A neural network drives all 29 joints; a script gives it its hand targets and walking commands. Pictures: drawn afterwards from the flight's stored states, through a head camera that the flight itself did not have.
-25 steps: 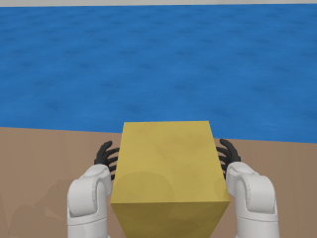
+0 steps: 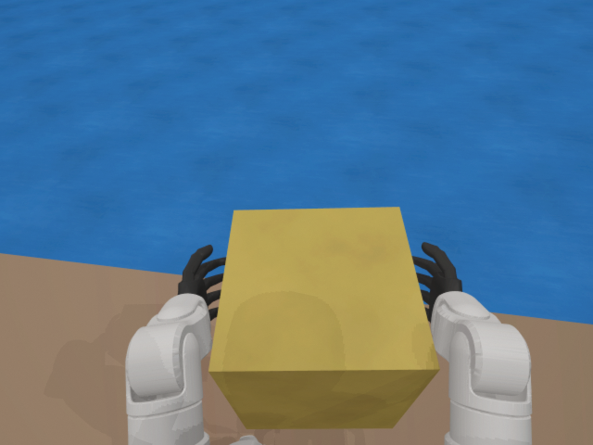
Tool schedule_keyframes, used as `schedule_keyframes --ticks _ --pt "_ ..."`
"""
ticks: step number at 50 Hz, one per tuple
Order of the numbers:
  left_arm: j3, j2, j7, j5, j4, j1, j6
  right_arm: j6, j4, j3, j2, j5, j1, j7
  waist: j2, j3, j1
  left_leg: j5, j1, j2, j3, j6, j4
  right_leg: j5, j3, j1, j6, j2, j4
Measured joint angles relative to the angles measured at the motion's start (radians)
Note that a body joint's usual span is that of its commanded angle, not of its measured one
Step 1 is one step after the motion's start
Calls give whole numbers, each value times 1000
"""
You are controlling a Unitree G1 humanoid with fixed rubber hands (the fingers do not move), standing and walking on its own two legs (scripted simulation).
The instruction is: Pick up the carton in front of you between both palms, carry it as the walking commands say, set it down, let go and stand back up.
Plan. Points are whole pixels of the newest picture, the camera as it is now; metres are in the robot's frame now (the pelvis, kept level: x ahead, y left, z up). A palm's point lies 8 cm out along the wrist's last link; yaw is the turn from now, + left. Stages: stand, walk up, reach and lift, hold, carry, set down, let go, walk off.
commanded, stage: carry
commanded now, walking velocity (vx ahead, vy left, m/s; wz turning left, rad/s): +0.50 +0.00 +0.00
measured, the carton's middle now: (317, 325) +0.28 +0.01 +0.02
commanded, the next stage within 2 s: none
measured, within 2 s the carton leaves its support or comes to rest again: neither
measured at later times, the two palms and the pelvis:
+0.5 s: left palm (231, 146) +0.62 +0.17 +0.08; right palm (392, 147) +0.60 -0.13 +0.08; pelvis +0.31 +0.03 -0.01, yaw -2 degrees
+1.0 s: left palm (240, 90) +0.80 +0.18 +0.09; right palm (378, 85) +0.80 -0.12 +0.10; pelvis +0.41 +0.03 -0.01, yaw -1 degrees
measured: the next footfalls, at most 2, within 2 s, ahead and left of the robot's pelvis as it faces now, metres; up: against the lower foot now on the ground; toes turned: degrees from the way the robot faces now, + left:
left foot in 0.16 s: +0.31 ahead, +0.11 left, +0.00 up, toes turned +11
right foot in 0.56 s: +0.49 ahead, -0.06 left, +0.00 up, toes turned -9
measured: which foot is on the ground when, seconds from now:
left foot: up 0.00-0.14, down 0.16-0.60, up 0.62-0.66, down 0.68-1.00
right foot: down 0.00-0.16, up 0.18-0.54, down 0.56-1.00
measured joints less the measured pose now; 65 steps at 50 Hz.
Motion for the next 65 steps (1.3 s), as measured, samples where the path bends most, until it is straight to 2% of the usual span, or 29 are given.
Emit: schedule_keyframes --ticks 5,7,8,9,11,13,15,17,22,25,28,30,32,34,37,41,45,49,52,55,58,61,65 --pt "-13 1 -7 7 9 4 5 5 -12 2 -3 -2 24 2 -1 -22 -10 101 41 -28 68 22 -226 -102 8 147 45 -7 -26" --pt "-17 1 -9 12 12 8 12 10 -6 0 -4 -1 27 3 -9 -22 -14 103 96 -49 105 36 -289 -176 20 188 68 -21 30" --pt "-17 2 -9 15 12 10 14 12 1 -1 -3 -1 22 4 -9 -22 -16 95 135 -59 121 43 -315 -226 30 189 75 -32 106" --pt "-11 5 -9 16 22 8 13 4 21 2 -2 -2 18 5 -29 -19 -28 89 139 -71 135 70 -276 -268 40 157 76 -62 230" --pt "3 8 -9 18 44 8 12 -7 69 4 0 -4 3 5 -40 1 -40 14 148 -73 149 106 -209 -227 123 6 71 -61 583" --pt "10 3 -9 23 55 10 11 -11 90 2 0 -3 0 5 -26 28 -46 -13 196 -70 154 105 -241 -186 163 -155 51 -35 834" --pt "7 1 -9 26 58 6 4 -19 86 -2 0 1 5 5 -16 52 -49 -11 252 -72 154 101 -306 -136 160 -282 39 -31 900" --pt "2 0 -9 26 58 -6 -10 -34 75 -10 0 4 5 5 -6 70 -53 -11 302 -73 146 99 -360 -105 147 -371 37 -34 840" --pt "8 -1 -9 23 59 -49 -52 -72 64 -36 4 11 -32 5 -4 81 -49 -70 387 -69 120 78 -382 -12 127 -466 34 -24 548" --pt "12 25 -6 14 77 -102 -53 -76 89 -40 -5 9 -92 5 -7 80 -41 -144 424 -69 111 61 -329 98 105 -453 24 -10 402" --pt "15 65 4 -5 145 -204 -37 -58 145 -39 -45 14 -186 -5 -9 71 -26 -257 445 -69 102 37 -212 258 68 -370 5 0 251" --pt "18 83 15 -7 231 -293 -37 -41 219 -41 -95 25 -276 -9 35 70 -14 -315 426 -43 69 24 -118 144 52 -360 -32 22 295" --pt "21 104 21 -14 325 -379 -27 -21 302 -48 -136 40 -357 -10 57 75 -12 -342 401 -46 11 21 -82 79 42 -363 -45 31 324" --pt "30 122 26 -23 403 -442 -12 -4 381 -57 -158 49 -423 -11 56 79 -15 -307 400 -56 -19 19 -138 70 40 -358 -33 32 320" --pt "48 140 28 -31 483 -501 0 10 473 -73 -166 49 -496 -14 37 86 -25 -289 426 -71 -21 14 -191 60 43 -346 -34 23 305" --pt "70 149 28 -28 527 -558 1 5 534 -92 -174 49 -565 -16 23 107 -25 -266 420 -76 -22 9 -183 60 43 -345 -36 17 306" --pt "87 142 31 -22 501 -573 6 4 514 -116 -163 46 -580 -18 15 129 -20 -239 434 -81 -20 7 -214 81 45 -339 -38 14 291" --pt "102 125 40 -18 432 -564 14 10 440 -139 -136 37 -567 -22 7 147 -19 -216 450 -90 -18 13 -255 101 47 -333 -30 8 274" --pt "108 115 40 -18 394 -546 16 11 394 -147 -115 28 -541 -22 6 151 -14 -196 440 -91 -17 15 -224 110 48 -316 -27 6 257" --pt "106 109 40 -19 382 -532 17 11 367 -149 -103 23 -514 -22 8 150 -5 -174 434 -90 -15 6 -191 122 50 -294 -29 7 234" --pt "99 108 40 -20 388 -531 16 14 356 -151 -102 23 -500 -22 10 140 -1 -177 473 -97 -14 -3 -256 138 54 -288 -30 5 227" --pt "92 116 40 -24 411 -543 13 15 366 -154 -106 23 -504 -22 9 127 -7 -191 510 -108 -17 15 -331 137 53 -297 -19 -3 246" --pt "90 130 40 -34 445 -534 16 13 402 -149 -96 11 -498 -22 11 102 -16 -217 519 -114 -19 50 -306 85 56 -275 -1 -1 265"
